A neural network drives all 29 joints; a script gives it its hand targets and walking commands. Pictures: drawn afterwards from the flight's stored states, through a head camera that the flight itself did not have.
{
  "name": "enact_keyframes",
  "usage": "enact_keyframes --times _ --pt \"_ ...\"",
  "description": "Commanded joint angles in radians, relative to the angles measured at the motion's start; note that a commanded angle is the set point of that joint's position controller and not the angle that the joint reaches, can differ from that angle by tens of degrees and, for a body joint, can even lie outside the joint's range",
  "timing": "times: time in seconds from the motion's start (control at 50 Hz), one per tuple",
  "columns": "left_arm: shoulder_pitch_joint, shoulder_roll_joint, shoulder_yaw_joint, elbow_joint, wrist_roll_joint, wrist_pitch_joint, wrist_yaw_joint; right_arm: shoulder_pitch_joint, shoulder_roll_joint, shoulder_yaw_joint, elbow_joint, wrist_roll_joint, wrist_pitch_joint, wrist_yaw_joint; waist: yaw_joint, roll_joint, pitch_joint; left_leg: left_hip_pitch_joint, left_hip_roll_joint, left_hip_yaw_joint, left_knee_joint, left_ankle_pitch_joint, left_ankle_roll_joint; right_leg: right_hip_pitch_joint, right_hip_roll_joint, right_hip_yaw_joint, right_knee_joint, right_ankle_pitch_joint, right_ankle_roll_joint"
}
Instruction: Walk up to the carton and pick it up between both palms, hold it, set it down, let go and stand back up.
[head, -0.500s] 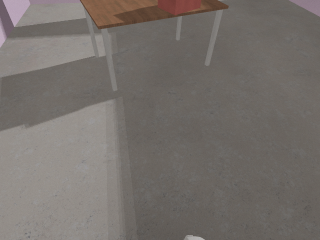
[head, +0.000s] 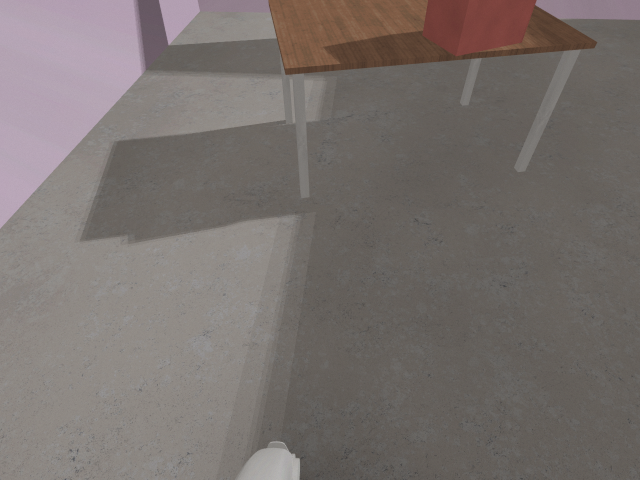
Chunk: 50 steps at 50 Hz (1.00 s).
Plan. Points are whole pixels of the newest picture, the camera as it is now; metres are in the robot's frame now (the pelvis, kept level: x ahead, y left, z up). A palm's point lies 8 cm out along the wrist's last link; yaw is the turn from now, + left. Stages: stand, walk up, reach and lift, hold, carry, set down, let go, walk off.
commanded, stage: walk up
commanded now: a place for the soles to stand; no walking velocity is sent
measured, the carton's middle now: out of the picture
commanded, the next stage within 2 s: none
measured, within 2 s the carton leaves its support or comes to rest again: neither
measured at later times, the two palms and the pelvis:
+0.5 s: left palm (215, 344) +0.35 +0.21 -0.11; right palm (554, 405) +0.27 -0.31 -0.10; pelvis +0.26 -0.05 +0.00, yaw +2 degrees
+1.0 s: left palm (280, 275) +0.51 +0.12 -0.13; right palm (521, 226) +0.64 -0.37 -0.10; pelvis +0.52 -0.14 -0.01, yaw +3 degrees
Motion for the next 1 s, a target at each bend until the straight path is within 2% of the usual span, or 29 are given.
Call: enact_keyframes --times 0.0,0.04,0.06,0.1,0.12,0.14,0.16,0.18,0.2,0.24,0.28,0.34,0.36,0.42,0.48,0.54,0.58,0.6,0.62,0.64,0.66,0.68,0.7,0.72,0.76,0.8,0.84,0.92,0.98 --pt "0.121 0.173 0.038 -0.030 -0.002 0.002 0.021 -0.235 -0.026 0.008 -0.182 -0.008 -0.047 -0.006 0.042 -0.111 0.166 -0.045 -0.014 0.095 -0.178 -0.035 0.028 -0.011 -0.335 0.164 -0.120 0.410 0.031" --pt "0.109 0.191 0.035 -0.020 -0.002 0.014 0.025 -0.177 -0.013 0.019 -0.168 -0.003 -0.052 -0.012 0.001 -0.117 0.138 0.111 -0.045 0.129 -0.229 -0.055 0.056 -0.069 -0.304 0.108 -0.036 0.518 0.040" --pt "0.067 0.212 0.040 -0.029 -0.007 0.017 0.024 -0.120 -0.033 0.010 -0.157 -0.004 -0.051 -0.022 -0.042 -0.113 0.122 0.232 -0.065 0.136 -0.222 -0.087 0.076 -0.126 -0.303 0.076 0.045 0.673 0.038" --pt "0.031 0.232 0.040 -0.067 -0.014 0.028 0.015 0.149 -0.086 -0.024 -0.087 -0.021 -0.060 -0.048 -0.170 -0.036 -0.030 0.637 -0.069 0.095 -0.240 -0.133 0.128 -0.344 -0.245 0.055 0.395 0.599 0.047" --pt "0.024 0.205 0.033 -0.088 -0.007 0.031 0.012 0.343 -0.149 -0.054 -0.045 -0.032 -0.063 -0.067 -0.273 0.023 -0.137 0.900 0.059 -0.130 -0.225 -0.287 0.214 -0.579 -0.174 0.061 0.741 0.392 0.074" --pt "0.065 0.149 0.021 -0.140 -0.007 0.036 0.000 0.426 -0.229 -0.074 -0.060 -0.042 -0.059 -0.086 -0.269 0.173 -0.273 1.048 0.384 -0.747 -0.396 -0.626 0.364 -0.784 -0.029 0.147 1.075 -0.269 0.115" --pt "0.013 0.261 0.046 -0.180 -0.011 0.060 -0.020 0.303 -0.277 -0.079 -0.097 0.005 -0.053 -0.115 -0.232 0.020 -0.247 0.927 0.482 -0.958 -0.576 -0.855 0.408 -0.847 -0.087 0.319 1.189 -0.173 0.118" --pt "-0.041 0.283 0.059 -0.197 -0.015 0.064 -0.027 0.211 -0.267 -0.071 -0.109 0.027 -0.062 -0.127 -0.198 -0.020 -0.145 0.820 0.506 -0.996 -0.631 -0.887 0.408 -0.885 -0.111 0.352 1.290 -0.106 0.127" --pt "-0.099 0.264 0.051 -0.205 -0.007 0.059 -0.036 0.143 -0.223 -0.046 -0.117 0.027 -0.069 -0.113 -0.147 -0.099 -0.021 0.617 0.435 -0.819 -0.660 -0.771 0.356 -0.853 -0.129 0.301 1.226 -0.074 0.098" --pt "-0.099 0.170 0.035 -0.176 -0.001 0.059 -0.058 0.031 -0.147 -0.013 -0.115 0.004 -0.101 -0.102 -0.074 -0.152 0.096 0.319 0.332 -0.495 -0.641 -0.543 0.271 -0.682 -0.184 0.316 1.070 0.030 0.077" --pt "-0.039 0.121 0.022 -0.157 -0.011 0.061 -0.076 -0.012 -0.122 -0.005 -0.101 -0.003 -0.129 -0.082 -0.026 -0.075 0.117 0.211 0.250 -0.263 -0.658 -0.413 0.235 -0.583 -0.190 0.273 0.966 0.064 0.082" --pt "-0.102 0.128 0.026 -0.178 -0.009 0.066 -0.090 0.032 -0.118 -0.011 -0.064 -0.029 -0.152 -0.066 -0.009 -0.037 0.171 0.204 0.209 -0.195 -0.692 -0.367 0.231 -0.671 -0.219 0.259 0.874 0.177 0.091" --pt "-0.121 0.136 0.027 -0.191 -0.016 0.064 -0.094 0.043 -0.133 -0.020 -0.068 -0.032 -0.155 -0.060 -0.015 0.027 0.142 0.281 0.187 -0.161 -0.675 -0.343 0.233 -0.706 -0.225 0.252 0.826 0.199 0.100" --pt "-0.275 0.134 0.021 -0.245 -0.010 0.050 -0.104 0.097 -0.128 -0.014 -0.070 -0.036 -0.170 -0.052 -0.043 0.031 0.155 0.359 0.162 -0.112 -0.646 -0.175 0.219 -0.739 -0.241 0.246 0.648 0.309 0.102" --pt "-0.352 0.136 0.014 -0.263 -0.024 0.033 -0.110 0.133 -0.159 -0.023 -0.088 -0.031 -0.172 -0.045 -0.065 0.128 0.113 0.445 0.161 -0.046 -0.601 -0.042 0.207 -0.636 -0.241 0.230 0.409 0.347 0.101" --pt "-0.402 0.163 0.026 -0.271 -0.015 0.026 -0.107 0.198 -0.196 -0.033 -0.107 -0.023 -0.153 -0.040 -0.091 0.087 0.108 0.483 0.197 -0.032 -0.571 0.024 0.207 -0.551 -0.186 0.164 0.290 0.323 0.073" --pt "-0.354 0.192 0.039 -0.266 -0.004 0.024 -0.095 0.191 -0.219 -0.040 -0.124 -0.020 -0.135 -0.035 -0.056 0.126 0.075 0.440 0.234 -0.023 -0.531 -0.006 0.195 -0.417 -0.173 0.171 0.268 0.243 0.058" --pt "-0.267 0.209 0.046 -0.228 -0.002 0.019 -0.089 0.186 -0.222 -0.041 -0.131 -0.027 -0.123 -0.039 -0.002 0.050 0.043 0.381 0.220 0.012 -0.405 -0.070 0.179 -0.272 -0.160 0.166 0.234 0.223 0.044" --pt "-0.120 0.271 0.071 -0.197 0.008 0.007 -0.074 0.213 -0.185 -0.021 -0.142 -0.028 -0.114 -0.037 0.057 -0.075 -0.053 0.296 0.144 0.065 -0.133 -0.061 0.149 -0.062 -0.140 0.198 0.207 0.159 0.006" --pt "0.005 0.351 0.096 -0.181 0.023 0.000 -0.056 0.264 -0.101 0.009 -0.176 -0.028 -0.111 -0.028 0.105 -0.255 -0.180 0.130 0.061 0.113 0.193 -0.228 0.102 0.140 -0.282 0.428 0.166 -0.034 -0.040" --pt "0.033 0.427 0.103 -0.192 0.011 -0.003 -0.042 0.309 -0.041 0.023 -0.214 0.001 -0.107 -0.023 0.077 -0.365 -0.236 -0.008 -0.057 0.036 0.367 -0.491 0.053 0.239 -0.452 0.773 0.031 -0.006 -0.080" --pt "-0.048 0.434 0.109 -0.205 0.014 0.013 -0.019 0.323 -0.059 0.013 -0.210 0.037 -0.087 -0.034 0.061 -0.339 -0.264 -0.065 -0.042 -0.062 0.497 -0.455 0.041 0.201 -0.486 0.903 -0.122 -0.113 -0.174" --pt "-0.144 0.387 0.094 -0.234 -0.005 0.017 -0.010 0.301 -0.088 0.015 -0.205 0.036 -0.087 -0.038 0.031 -0.282 -0.220 -0.081 0.011 -0.062 0.548 -0.387 0.031 0.123 -0.477 0.815 -0.125 -0.150 -0.195" --pt "-0.190 0.324 0.077 -0.242 -0.025 0.021 -0.009 0.199 -0.122 0.001 -0.208 0.021 -0.089 -0.037 0.036 -0.193 -0.078 -0.076 0.033 -0.068 0.530 -0.335 0.033 -0.009 -0.433 0.635 -0.079 0.003 -0.167" --pt "-0.220 0.263 0.052 -0.253 -0.003 0.009 -0.015 0.226 -0.103 -0.003 -0.201 0.022 -0.090 -0.030 0.013 -0.183 -0.056 -0.003 0.054 -0.079 0.429 -0.287 0.017 -0.076 -0.370 0.408 -0.006 0.398 -0.155" --pt "-0.213 0.210 0.036 -0.224 0.005 -0.001 -0.025 0.221 -0.083 -0.006 -0.217 -0.005 -0.084 -0.028 0.005 -0.164 -0.032 0.024 0.049 -0.060 0.357 -0.317 0.013 -0.141 -0.354 0.338 0.017 0.541 -0.190" --pt "-0.234 0.235 0.035 -0.227 0.003 -0.001 -0.022 0.219 -0.068 -0.006 -0.230 -0.008 -0.071 -0.017 -0.004 -0.204 0.006 0.043 0.067 -0.022 0.239 -0.291 0.010 -0.203 -0.360 0.293 -0.033 0.387 -0.219" --pt "-0.304 0.266 0.039 -0.242 0.004 0.000 -0.036 0.168 -0.052 0.004 -0.273 0.004 -0.091 -0.003 -0.019 -0.189 0.031 0.212 0.052 0.048 -0.152 -0.188 0.018 -0.316 -0.288 0.179 0.013 0.280 -0.172" --pt "-0.307 0.252 0.033 -0.241 -0.011 0.015 -0.042 0.312 -0.082 -0.026 -0.239 -0.026 -0.101 -0.016 -0.109 -0.070 -0.047 0.552 -0.010 0.111 -0.235 -0.022 0.061 -0.511 -0.250 0.123 0.216 0.034 -0.094"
